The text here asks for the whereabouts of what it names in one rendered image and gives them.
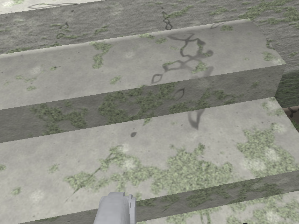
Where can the robot left thigh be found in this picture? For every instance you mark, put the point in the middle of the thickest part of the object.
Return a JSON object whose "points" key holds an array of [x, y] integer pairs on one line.
{"points": [[116, 208]]}

